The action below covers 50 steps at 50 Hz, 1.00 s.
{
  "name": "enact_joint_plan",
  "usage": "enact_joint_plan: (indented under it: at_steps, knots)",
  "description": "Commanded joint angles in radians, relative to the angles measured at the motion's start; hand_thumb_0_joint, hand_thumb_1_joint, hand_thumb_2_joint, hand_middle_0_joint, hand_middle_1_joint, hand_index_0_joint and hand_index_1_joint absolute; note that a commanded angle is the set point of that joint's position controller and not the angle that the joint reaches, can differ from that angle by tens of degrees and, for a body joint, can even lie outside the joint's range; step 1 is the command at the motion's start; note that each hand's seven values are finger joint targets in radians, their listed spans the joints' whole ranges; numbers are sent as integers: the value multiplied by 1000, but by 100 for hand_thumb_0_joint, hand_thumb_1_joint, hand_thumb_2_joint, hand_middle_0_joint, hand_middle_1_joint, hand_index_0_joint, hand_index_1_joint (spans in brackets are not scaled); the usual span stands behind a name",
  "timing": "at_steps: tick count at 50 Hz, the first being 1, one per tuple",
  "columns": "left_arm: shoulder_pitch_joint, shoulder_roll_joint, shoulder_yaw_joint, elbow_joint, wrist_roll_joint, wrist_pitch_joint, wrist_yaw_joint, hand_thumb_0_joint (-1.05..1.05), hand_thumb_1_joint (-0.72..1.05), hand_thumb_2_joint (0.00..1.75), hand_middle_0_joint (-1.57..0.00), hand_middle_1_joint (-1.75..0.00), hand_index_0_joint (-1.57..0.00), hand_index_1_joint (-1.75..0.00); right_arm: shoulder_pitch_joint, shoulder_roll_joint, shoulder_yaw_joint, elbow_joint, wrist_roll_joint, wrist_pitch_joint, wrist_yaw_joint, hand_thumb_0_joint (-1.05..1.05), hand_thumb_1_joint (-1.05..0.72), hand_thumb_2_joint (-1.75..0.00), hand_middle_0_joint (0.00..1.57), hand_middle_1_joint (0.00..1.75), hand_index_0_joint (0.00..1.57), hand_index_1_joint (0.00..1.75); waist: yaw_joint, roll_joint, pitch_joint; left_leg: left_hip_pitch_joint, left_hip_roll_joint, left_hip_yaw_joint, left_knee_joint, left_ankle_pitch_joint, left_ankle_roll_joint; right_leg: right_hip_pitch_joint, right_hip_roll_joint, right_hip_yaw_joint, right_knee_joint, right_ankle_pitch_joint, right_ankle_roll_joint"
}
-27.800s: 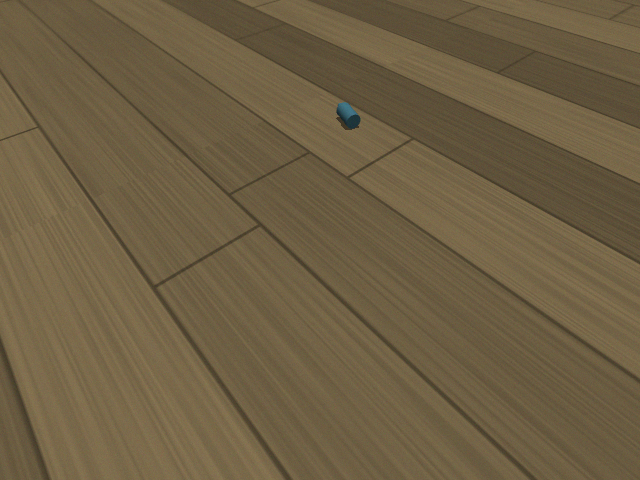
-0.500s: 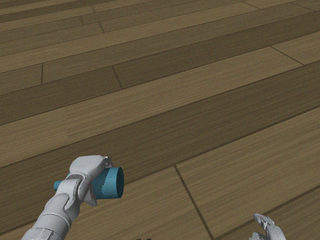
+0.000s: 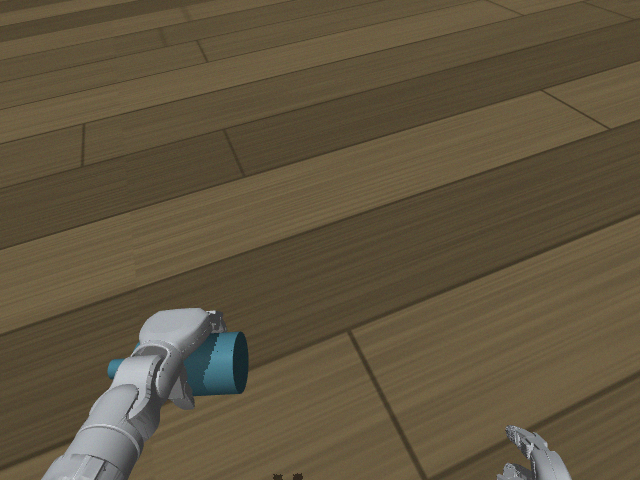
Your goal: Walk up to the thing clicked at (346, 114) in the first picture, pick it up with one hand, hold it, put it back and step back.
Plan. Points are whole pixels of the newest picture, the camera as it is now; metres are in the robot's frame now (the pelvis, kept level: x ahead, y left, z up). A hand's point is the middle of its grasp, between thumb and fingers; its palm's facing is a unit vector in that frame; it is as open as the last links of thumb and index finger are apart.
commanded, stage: hold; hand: left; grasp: from above
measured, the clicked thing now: (176, 365) +0.30 +0.25 -0.06
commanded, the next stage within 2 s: crouch in 0.04 s
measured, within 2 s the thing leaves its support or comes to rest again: neither
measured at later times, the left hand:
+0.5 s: hand (196, 381) +0.29 +0.23 -0.10, palm faces -0.49 -0.02 -0.87, open 11.3 cm
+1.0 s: hand (227, 385) +0.37 +0.25 -0.33, palm faces -0.43 +0.03 -0.90, open 11.3 cm
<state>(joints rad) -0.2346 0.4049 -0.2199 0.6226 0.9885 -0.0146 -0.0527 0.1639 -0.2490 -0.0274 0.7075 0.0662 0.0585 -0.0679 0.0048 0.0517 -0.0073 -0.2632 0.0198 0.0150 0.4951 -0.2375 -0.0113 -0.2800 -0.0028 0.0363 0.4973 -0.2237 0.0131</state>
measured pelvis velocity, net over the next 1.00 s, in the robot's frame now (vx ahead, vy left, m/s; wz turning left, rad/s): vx -0.05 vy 0.01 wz -0.01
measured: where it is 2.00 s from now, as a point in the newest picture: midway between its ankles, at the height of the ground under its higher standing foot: outside the picture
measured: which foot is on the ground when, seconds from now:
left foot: down 0.00-1.00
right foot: down 0.00-1.00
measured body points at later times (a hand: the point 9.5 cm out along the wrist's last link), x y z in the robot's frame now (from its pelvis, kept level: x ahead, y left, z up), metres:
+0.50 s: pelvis +0.00 +0.00 -0.01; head +0.04 +0.00 +0.44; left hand +0.31 +0.22 -0.05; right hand +0.13 -0.26 -0.13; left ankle +0.02 +0.13 -0.74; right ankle +0.03 -0.13 -0.74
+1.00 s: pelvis -0.05 +0.01 -0.21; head +0.12 +0.03 +0.21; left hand +0.39 +0.25 -0.28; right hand -0.02 -0.27 -0.33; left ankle +0.01 +0.13 -0.74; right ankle +0.02 -0.13 -0.74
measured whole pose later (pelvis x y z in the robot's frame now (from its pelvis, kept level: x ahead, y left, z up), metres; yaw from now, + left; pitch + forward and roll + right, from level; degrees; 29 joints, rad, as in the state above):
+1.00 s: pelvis -0.05 +0.01 -0.21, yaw +0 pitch +32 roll -3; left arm -0.72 0.49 -0.04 1.23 1.18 -0.07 0.34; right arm 0.25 -0.24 -0.07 0.75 -0.04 0.00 -0.02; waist -0.16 0.05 -0.19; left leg -1.59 0.02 -0.04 1.63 -0.60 0.00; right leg -1.57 0.01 0.00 1.58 -0.57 0.03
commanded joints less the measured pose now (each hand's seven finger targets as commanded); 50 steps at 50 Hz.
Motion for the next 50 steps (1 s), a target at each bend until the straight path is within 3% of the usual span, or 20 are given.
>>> enact_joint_plan:
  at_steps: [1, 6, 7, 8, 12, 19, 24, 30, 32, 34, 35, 40, 43, 44, 47, 50]
  knots:
    - [-341, 221, 123, -241, -10, -3, 35, 0, 71, 88, -103, -76, -105, -74, -98, -122, -35, -149, -5, -46, -4, 0, -90, -90, 20, 30, 20, 30, 9, -11, -266, 122, -40, 13, -58, 178, 23, 66, 26, -23, -77, 129, -16]
    - [-388, 245, 134, -235, -5, -15, 37, 0, 71, 85, -104, -72, -105, -71, -81, -127, -37, -140, -7, -39, -7, 0, -90, -90, 20, 30, 20, 30, -8, -14, -276, 138, -38, 11, -53, 209, 25, 72, 27, -23, -71, 167, -17]
    - [-411, 248, 134, -245, -1, -19, 39, 0, 78, 77, -106, -77, -111, -72, -82, -127, -38, -142, -7, -40, -8, 0, -92, -91, 20, 30, 20, 30, -5, -13, -289, 145, -37, 8, -52, 215, 24, 70, 28, -25, -69, 168, -19]
    - [-434, 248, 132, -250, 3, -24, 44, 0, 70, 85, -98, -78, -103, -75, -79, -126, -37, -140, -7, -40, -8, 0, -88, -89, 20, 30, 20, 30, -7, 0, -287, 143, -40, 10, -51, 211, 23, 64, 28, -22, -72, 167, -19]
    - [-339, 200, 122, -141, 3, -29, 71, 0, 68, 92, -100, -78, -102, -77, -72, -127, -40, -133, -8, -36, -5, 0, -88, -90, 20, 30, 20, 30, -15, -51, -222, 115, -37, 8, -54, 189, 24, 41, 29, -30, -75, 142, -19]
    - [-320, 167, 111, -13, 54, -50, 172, 0, 73, 95, -106, -78, -106, -78, -34, -130, -53, -116, -20, -17, 10, 0, -89, -90, 20, 30, 20, 30, -33, -75, -197, 26, -46, 11, 5, 150, 22, -34, 16, -30, -31, 116, -16]
    - [-499, 181, 107, 85, 107, -70, 274, 0, 68, 93, -101, -79, -103, -78, 25, -150, -69, -69, -42, -18, 27, 0, -89, -90, 20, 30, 20, 30, -74, -30, -285, -67, -30, -1, 152, 131, 8, -199, 24, -38, 109, 98, -23]
    - [-612, 170, 128, 228, 180, -99, 402, 0, 60, 92, -94, -82, -95, -80, 103, -163, -93, -55, -72, -40, 52, 0, -89, -89, 20, 30, 20, 30, -99, 22, -424, -352, -28, -6, 441, 25, 7, -488, 20, -38, 378, 13, -36]
    - [-652, 212, 152, 261, 207, -97, 437, 0, 54, 87, -89, -80, -91, -77, 118, -171, -97, -54, -77, -44, 52, 0, -89, -89, 20, 30, 20, 30, -101, 46, -478, -434, -28, -3, 512, -11, 8, -567, 23, -44, 454, -18, -38]
    - [-681, 206, 154, 319, 207, -88, 461, 0, 55, 87, -89, -80, -91, -78, 132, -173, -97, -53, -82, -50, 50, 0, -89, -89, 20, 30, 20, 30, -111, 41, -517, -523, -31, -4, 578, -44, 12, -634, 28, -49, 523, -46, -39]
    - [-718, 235, 168, 342, 209, -83, 471, 0, 54, 84, -87, -82, -90, -79, 138, -179, -98, -46, -87, -55, 47, 0, -89, -89, 20, 30, 20, 30, -116, 58, -528, -567, -28, -12, 611, -50, 11, -690, 30, -52, 565, -56, -41]
    - [-773, 296, 205, 394, 187, -56, 485, 0, 58, 90, -91, -83, -93, -81, 167, -179, -99, -45, -96, -78, 35, 0, -89, -89, 20, 30, 20, 30, -114, 61, -659, -790, -35, -16, 769, -139, 23, -799, 29, -56, 724, -125, -44]
    - [-786, 298, 210, 432, 178, -39, 469, 0, 61, 87, -93, -81, -95, -79, 182, -183, -103, -34, -104, -85, 34, 0, -89, -89, 20, 30, 20, 30, -127, 73, -734, -839, -29, -24, 851, -115, 25, -884, 28, -64, 815, -117, -48]
    - [-818, 341, 230, 396, 177, -40, 463, 0, 61, 88, -93, -83, -96, -81, 182, -187, -102, -38, -106, -88, 34, 0, -89, -89, 20, 30, 20, 30, -126, 91, -770, -858, -29, -34, 871, -119, 22, -905, 26, -68, 848, -123, -49]
    - [-832, 346, 238, 443, 177, -40, 441, 0, 63, 95, -98, -82, -98, -81, 191, -186, -101, -31, -113, -92, 37, 0, -89, -90, 20, 30, 20, 30, -144, 98, -748, -947, -29, -42, 935, -180, 22, -1015, 25, -75, 908, -178, -49]
    - [-835, 352, 249, 465, 173, -55, 419, 0, 64, 90, -95, -84, -98, -81, 198, -188, -96, -34, -118, -99, 49, 0, -89, -89, 20, 30, 20, 30, -154, 98, -749, -1010, -29, -59, 992, -228, 22, -1106, 21, -87, 976, -227, -52]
